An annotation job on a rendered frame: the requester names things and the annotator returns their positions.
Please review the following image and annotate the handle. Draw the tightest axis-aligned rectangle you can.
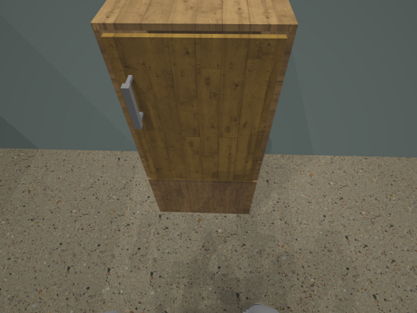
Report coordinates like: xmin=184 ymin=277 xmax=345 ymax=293
xmin=121 ymin=75 xmax=144 ymax=130

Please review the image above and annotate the cupboard door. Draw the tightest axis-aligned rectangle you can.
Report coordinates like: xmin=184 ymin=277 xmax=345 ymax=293
xmin=101 ymin=33 xmax=287 ymax=181

